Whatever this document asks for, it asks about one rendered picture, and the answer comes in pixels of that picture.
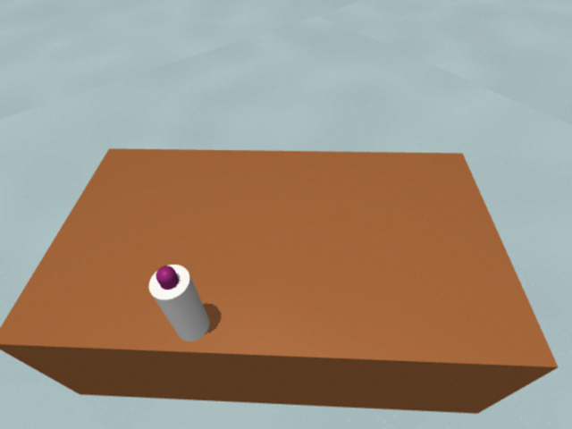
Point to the bottle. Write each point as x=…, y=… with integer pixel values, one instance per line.
x=175, y=293

